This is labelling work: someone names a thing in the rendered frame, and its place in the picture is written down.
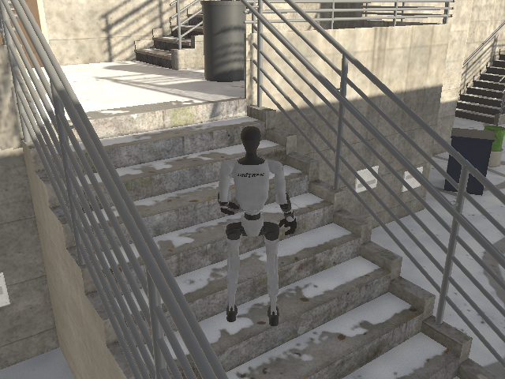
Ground stairs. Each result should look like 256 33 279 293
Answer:
38 99 460 379
455 54 505 124
136 0 247 69

